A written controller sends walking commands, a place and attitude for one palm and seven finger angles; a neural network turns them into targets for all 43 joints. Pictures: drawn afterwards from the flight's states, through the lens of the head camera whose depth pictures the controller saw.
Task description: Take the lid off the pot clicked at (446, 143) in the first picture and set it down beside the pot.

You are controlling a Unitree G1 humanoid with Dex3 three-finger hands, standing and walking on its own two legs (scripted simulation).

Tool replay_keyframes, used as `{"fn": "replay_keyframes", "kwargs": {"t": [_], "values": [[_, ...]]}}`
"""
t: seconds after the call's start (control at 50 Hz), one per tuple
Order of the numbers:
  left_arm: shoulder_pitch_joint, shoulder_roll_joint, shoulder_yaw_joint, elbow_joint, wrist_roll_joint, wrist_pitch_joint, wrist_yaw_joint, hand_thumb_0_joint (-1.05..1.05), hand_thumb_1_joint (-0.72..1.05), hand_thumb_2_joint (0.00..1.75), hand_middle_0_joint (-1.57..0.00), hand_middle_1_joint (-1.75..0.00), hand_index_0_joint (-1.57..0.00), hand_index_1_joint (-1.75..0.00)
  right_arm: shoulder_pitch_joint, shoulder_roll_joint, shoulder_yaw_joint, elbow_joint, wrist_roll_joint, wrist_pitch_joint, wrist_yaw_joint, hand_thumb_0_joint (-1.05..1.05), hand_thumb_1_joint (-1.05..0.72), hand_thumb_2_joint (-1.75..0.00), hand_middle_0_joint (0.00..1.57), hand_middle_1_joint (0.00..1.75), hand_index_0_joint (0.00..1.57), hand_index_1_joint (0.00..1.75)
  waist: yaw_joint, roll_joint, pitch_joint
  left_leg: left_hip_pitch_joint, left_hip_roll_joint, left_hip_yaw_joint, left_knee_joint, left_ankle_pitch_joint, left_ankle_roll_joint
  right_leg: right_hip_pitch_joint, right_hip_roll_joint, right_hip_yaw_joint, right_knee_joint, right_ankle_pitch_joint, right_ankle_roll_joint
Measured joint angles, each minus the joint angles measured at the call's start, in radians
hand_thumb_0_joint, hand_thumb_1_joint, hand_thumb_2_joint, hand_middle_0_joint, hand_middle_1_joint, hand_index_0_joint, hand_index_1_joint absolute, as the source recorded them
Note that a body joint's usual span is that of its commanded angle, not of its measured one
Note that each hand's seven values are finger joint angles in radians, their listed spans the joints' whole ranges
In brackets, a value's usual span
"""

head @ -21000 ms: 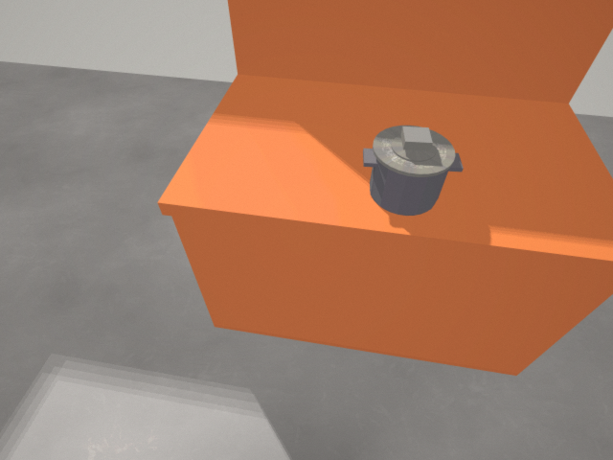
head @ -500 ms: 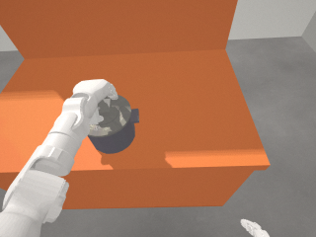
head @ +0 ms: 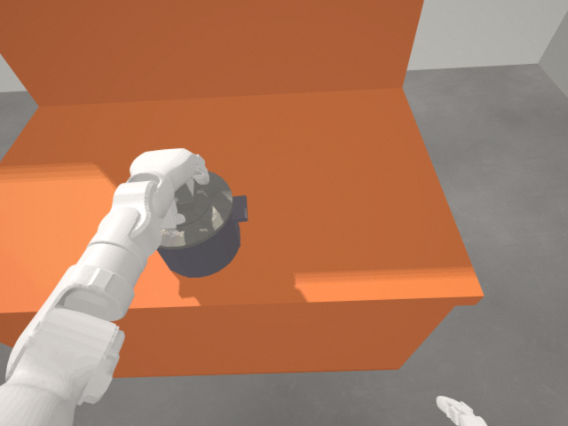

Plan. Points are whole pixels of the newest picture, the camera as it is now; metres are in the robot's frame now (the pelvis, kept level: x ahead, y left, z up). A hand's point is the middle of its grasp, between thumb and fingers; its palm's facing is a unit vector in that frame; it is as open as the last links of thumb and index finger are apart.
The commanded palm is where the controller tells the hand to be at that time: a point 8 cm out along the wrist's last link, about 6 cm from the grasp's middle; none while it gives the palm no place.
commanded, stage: close the fingers and squeeze the knob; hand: left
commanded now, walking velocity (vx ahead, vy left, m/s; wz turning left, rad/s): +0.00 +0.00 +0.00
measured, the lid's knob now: (179, 195) +0.46 +0.18 +0.04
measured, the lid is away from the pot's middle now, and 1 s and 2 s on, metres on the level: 0.00 0.00 0.01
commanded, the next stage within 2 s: lift the lid straight up in 1.10 s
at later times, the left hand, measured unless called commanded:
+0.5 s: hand (175, 198) +0.44 +0.18 +0.07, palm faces -0.34 -0.07 -0.94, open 8.8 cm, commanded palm +0.42 +0.19 +0.12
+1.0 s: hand (174, 200) +0.43 +0.18 +0.07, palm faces -0.31 -0.07 -0.95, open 8.1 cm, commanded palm +0.41 +0.19 +0.12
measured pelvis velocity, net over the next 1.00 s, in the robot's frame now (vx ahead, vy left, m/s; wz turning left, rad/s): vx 0.00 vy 0.00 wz -0.01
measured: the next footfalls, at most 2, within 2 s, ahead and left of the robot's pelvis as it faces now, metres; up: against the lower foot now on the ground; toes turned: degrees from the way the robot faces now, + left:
none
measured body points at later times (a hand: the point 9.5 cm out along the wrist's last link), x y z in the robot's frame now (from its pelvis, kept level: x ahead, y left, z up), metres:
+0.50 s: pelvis +0.00 +0.00 +0.00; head +0.05 -0.02 +0.45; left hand +0.45 +0.18 +0.12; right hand +0.12 -0.26 -0.13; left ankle -0.03 +0.12 -0.73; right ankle +0.00 -0.16 -0.73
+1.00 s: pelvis +0.00 +0.00 +0.00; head +0.04 -0.02 +0.45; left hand +0.44 +0.18 +0.12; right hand +0.12 -0.25 -0.13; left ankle -0.03 +0.12 -0.73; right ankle +0.00 -0.16 -0.73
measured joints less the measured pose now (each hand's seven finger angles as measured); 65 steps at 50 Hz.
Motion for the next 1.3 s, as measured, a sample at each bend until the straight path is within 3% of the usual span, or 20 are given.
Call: {"fn": "replay_keyframes", "kwargs": {"t": [0.18,0.48,0.74,1.3], "values": [[0.011,-0.008,-0.007,-0.016,-0.003,0.003,0.006,0.0,-0.07,1.12,-0.58,-0.66,-0.61,-0.68,-0.007,0.007,0.001,0.005,0.0,0.0,-0.001,0.01,-0.91,-0.9,0.2,0.3,0.2,0.3,0.007,0.001,-0.003,0.006,0.001,-0.003,-0.005,0.001,-0.002,0.007,0.001,-0.003,-0.004,0.0,-0.001],[-0.022,0.004,0.021,0.024,0.002,-0.016,-0.014,-0.01,0.02,1.01,-0.56,-0.85,-0.6,-0.89,-0.012,0.004,0.01,0.0,0.002,-0.001,-0.012,0.01,-0.91,-0.9,0.2,0.3,0.2,0.3,-0.003,-0.009,0.005,0.0,0.003,0.0,-0.003,0.002,-0.001,0.0,0.003,0.0,-0.006,0.004,-0.001],[0.018,0.013,0.052,-0.012,0.003,-0.036,0.003,-0.02,0.03,0.98,-0.56,-0.87,-0.61,-0.91,0.005,0.004,0.007,-0.003,0.002,-0.002,-0.005,0.01,-0.91,-0.9,0.2,0.3,0.2,0.3,-0.011,-0.011,0.001,0.003,0.002,0.011,-0.006,0.002,0.004,0.002,0.003,0.01,-0.016,0.012,0.002],[0.053,-0.001,0.021,-0.061,-0.006,0.007,0.01,0.01,0.15,0.98,-0.48,-0.8,-0.7,-0.96,-0.019,0.008,0.012,-0.004,0.001,-0.004,-0.005,0.01,-0.91,-0.9,0.2,0.3,0.2,0.3,0.0,-0.004,0.003,0.024,0.003,0.004,-0.014,0.005,0.001,0.026,0.004,0.003,-0.021,0.012,0.001]]}}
